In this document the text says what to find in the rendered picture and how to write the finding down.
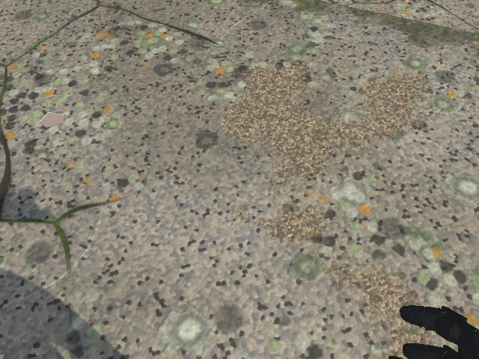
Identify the robot right hand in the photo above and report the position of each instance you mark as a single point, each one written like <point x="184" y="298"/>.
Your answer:
<point x="446" y="323"/>

